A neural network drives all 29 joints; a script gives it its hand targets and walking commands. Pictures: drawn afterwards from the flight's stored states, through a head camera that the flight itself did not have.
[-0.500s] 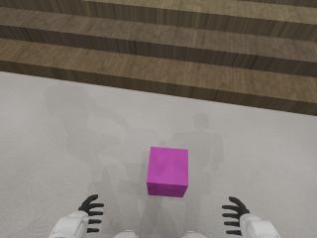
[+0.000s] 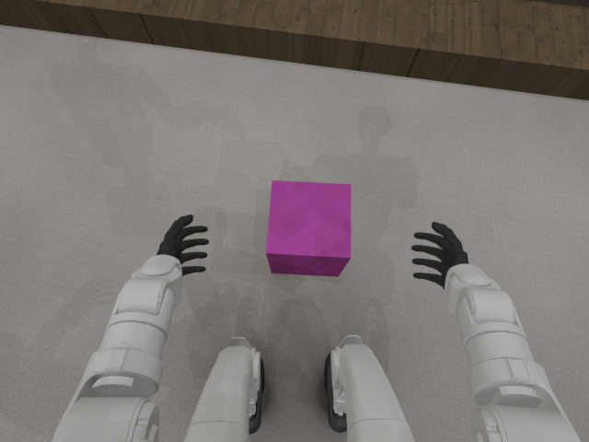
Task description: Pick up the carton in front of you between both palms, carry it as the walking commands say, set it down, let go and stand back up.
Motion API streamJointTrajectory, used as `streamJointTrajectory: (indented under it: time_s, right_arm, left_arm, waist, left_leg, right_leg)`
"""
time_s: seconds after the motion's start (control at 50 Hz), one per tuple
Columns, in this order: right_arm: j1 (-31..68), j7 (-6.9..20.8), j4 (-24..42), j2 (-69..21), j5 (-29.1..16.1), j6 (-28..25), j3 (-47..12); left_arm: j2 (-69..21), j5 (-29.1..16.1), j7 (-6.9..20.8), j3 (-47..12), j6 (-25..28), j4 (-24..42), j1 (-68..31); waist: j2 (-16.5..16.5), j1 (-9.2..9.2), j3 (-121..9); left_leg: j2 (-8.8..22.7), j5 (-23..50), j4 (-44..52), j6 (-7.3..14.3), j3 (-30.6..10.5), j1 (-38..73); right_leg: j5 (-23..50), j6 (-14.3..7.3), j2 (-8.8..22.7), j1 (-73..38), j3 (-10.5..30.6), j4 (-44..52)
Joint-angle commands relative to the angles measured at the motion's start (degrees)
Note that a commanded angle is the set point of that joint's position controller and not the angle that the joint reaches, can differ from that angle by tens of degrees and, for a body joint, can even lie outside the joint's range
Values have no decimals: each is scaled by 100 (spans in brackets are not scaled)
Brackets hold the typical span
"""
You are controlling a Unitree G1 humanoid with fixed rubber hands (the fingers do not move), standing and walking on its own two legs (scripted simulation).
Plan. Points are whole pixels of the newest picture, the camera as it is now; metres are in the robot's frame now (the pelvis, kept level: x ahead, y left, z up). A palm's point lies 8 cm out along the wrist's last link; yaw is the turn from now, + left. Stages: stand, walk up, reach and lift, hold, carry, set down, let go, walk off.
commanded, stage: reach and lift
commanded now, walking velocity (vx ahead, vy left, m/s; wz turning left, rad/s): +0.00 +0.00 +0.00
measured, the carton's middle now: (307, 232) +0.53 -0.04 -0.56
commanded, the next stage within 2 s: none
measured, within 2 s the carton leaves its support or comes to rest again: neither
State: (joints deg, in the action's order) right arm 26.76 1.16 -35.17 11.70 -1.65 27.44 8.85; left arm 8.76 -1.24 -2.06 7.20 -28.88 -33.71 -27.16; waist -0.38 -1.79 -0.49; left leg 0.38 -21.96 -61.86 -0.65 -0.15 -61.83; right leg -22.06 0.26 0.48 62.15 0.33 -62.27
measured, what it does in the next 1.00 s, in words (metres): lowers itself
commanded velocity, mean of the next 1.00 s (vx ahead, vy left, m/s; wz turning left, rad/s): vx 0.00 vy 0.00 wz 0.00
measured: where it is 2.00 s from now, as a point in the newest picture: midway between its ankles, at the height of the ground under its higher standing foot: (293, 406)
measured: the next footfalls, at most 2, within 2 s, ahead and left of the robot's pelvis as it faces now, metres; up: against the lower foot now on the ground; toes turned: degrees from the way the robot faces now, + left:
none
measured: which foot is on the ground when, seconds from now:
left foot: down 0.00-1.00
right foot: down 0.00-1.00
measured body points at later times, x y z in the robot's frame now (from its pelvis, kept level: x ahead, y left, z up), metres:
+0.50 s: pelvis -0.01 +0.00 -0.03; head +0.30 -0.01 +0.29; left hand +0.55 +0.16 -0.13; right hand +0.53 -0.23 -0.13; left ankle +0.07 +0.13 -0.65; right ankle +0.07 -0.12 -0.65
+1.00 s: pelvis +0.00 +0.01 -0.15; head +0.36 -0.01 +0.12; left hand +0.56 +0.15 -0.31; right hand +0.53 -0.23 -0.31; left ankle +0.07 +0.13 -0.65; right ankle +0.07 -0.12 -0.65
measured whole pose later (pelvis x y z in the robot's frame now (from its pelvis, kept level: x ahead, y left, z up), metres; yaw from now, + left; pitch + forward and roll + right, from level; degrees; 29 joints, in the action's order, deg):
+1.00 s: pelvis +0.00 +0.01 -0.15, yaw -1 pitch +54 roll +0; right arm 72.8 -1.1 -55.4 16.5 2.0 5.3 23.0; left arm 13.7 2.2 -6.2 16.9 -7.2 -53.7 -74.2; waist -0.9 -2.4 -0.9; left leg -3.2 -29.2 -90.3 -2.4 -3.5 -114.9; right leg -28.4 2.3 -2.5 115.4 3.3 -90.0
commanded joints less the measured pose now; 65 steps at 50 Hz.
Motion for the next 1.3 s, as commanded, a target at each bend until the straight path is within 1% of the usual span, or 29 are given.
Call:
streamJointTrajectory:
  time_s: [0.0, 0.12, 0.22, 0.32, 0.4, 0.48, 0.54, 0.58, 0.62, 0.66, 0.74, 0.82, 0.88, 0.98, 1.02, 1.08, 1.12, 1.2, 1.28]
  right_arm:
    - [1609, -92, 148, 544, 103, -112, 314]
    - [3381, -287, -451, 796, 68, -514, 527]
    - [4493, -401, -1018, 1010, -93, -879, 572]
    - [5334, -413, -1441, 1187, -120, -1330, 696]
    - [5884, -362, -1560, 1290, -26, -1657, 876]
    - [6087, -276, -1521, 1331, 146, -1838, 1109]
    - [5884, -173, -1368, 1274, 318, -1938, 1289]
    - [5693, -96, -1319, 1154, 459, -2022, 1436]
    - [5519, -27, -1296, 1006, 613, -2110, 1605]
    - [5406, 22, -1282, 868, 760, -2182, 1761]
    - [5270, 50, -1341, 700, 959, -2266, 1965]
    - [5234, -7, -1486, 734, 931, -2311, 1953]
    - [5454, -125, -1476, 991, 717, -2344, 1770]
    - [6081, -338, -1378, 1527, 50, -2298, 1149]
    - [6332, -390, -1407, 1674, -230, -2233, 880]
    - [6739, -442, -1576, 1807, -534, -2128, 575]
    - [7045, -471, -1674, 1893, -658, -2080, 447]
    - [7603, -536, -1953, 2079, -787, -2031, 242]
    - [7915, -558, -2398, 2092, -792, -2079, 145]
  left_arm:
    - [416, 83, -88, 286, 102, 121, -1678]
    - [689, 87, -302, 535, 506, -585, -3504]
    - [973, -35, -433, 611, 904, -1200, -4656]
    - [1184, -77, -447, 683, 1358, -1634, -5479]
    - [1315, 0, -376, 781, 1681, -1758, -6022]
    - [1346, 170, -280, 915, 1857, -1679, -6312]
    - [1245, 356, -205, 1041, 1952, -1529, -6145]
    - [1094, 495, -149, 1149, 2030, -1493, -5956]
    - [926, 647, -101, 1281, 2115, -1467, -5767]
    - [791, 788, -71, 1415, 2187, -1451, -5623]
    - [624, 1002, -81, 1607, 2274, -1471, -5447]
    - [609, 985, -180, 1574, 2308, -1518, -5424]
    - [794, 724, -306, 1321, 2316, -1424, -5692]
    - [1234, 26, -523, 641, 2240, -1347, -6354]
    - [1370, -219, -579, 418, 2171, -1381, -6630]
    - [1530, -493, -607, 197, 2076, -1560, -7042]
    - [1633, -613, -606, 119, 2031, -1676, -7332]
    - [1850, -763, -600, 51, 1988, -1979, -7845]
    - [1957, -792, -539, 48, 2061, -2446, -8119]
  waist:
    - [58, -73, -2736]
    - [48, -99, -3557]
    - [59, -91, -4431]
    - [40, -112, -5144]
    - [10, -158, -5629]
    - [-92, -195, -6228]
    - [-153, -209, -6684]
    - [-159, -217, -6598]
    - [-146, -218, -6335]
    - [-112, -210, -6050]
    - [-99, -155, -5621]
    - [-120, -153, -5575]
    - [-152, -197, -5903]
    - [-229, -250, -6805]
    - [-249, -243, -6926]
    - [-218, -239, -6685]
    - [-188, -232, -6508]
    - [-119, -235, -6217]
    - [-66, -218, -5540]
  left_leg:
    - [-297, 237, 735, 5, 153, 1265]
    - [-370, 153, 581, -98, 229, 1032]
    - [-428, 226, 433, -111, 275, 742]
    - [-454, 727, 326, -116, 232, 488]
    - [-459, 1339, 290, -129, 180, 413]
    - [-485, 2133, 251, -132, 138, 666]
    - [-504, 2977, 217, -122, 88, 900]
    - [-496, 3369, 173, -124, 54, 720]
    - [-482, 3557, 89, -141, 27, 333]
    - [-475, 3520, -50, -173, 22, -137]
    - [-502, 3073, -561, -258, 97, -1021]
    - [-551, 2711, -1399, -303, 149, -1606]
    - [-572, 2596, -2112, -326, 161, -1769]
    - [-571, 2404, -3217, -337, 213, -1623]
    - [-553, 2154, -3573, -328, 255, -1597]
    - [-514, 1530, -3967, -302, 323, -1831]
    - [-477, 1143, -4182, -278, 349, -1963]
    - [-410, 555, -4568, -241, 378, -2270]
    - [-345, 237, -4910, -228, 362, -2792]
  right_leg:
    - [371, 114, -262, -1168, -219, 833]
    - [338, 198, -324, -956, -299, 706]
    - [527, 226, -362, -804, -282, 569]
    - [1109, 222, -375, -634, -254, 460]
    - [1775, 210, -380, -604, -235, 408]
    - [2561, 195, -394, -682, -214, 385]
    - [3391, 184, -410, -816, -162, 374]
    - [3832, 187, -399, -705, -113, 327]
    - [4114, 192, -381, -489, -70, 222]
    - [4192, 209, -372, -236, -49, 55]
    - [3778, 282, -398, 483, -88, -484]
    - [3230, 338, -449, 1390, -158, -1279]
    - [2983, 358, -477, 1824, -218, -1935]
    - [2626, 372, -454, 2117, -349, -3007]
    - [2284, 364, -420, 2312, -411, -3339]
    - [1648, 351, -341, 2653, -469, -3741]
    - [1258, 344, -281, 2836, -490, -3961]
    - [761, 333, -188, 2908, -486, -4340]
    - [513, 302, -125, 3058, -404, -4681]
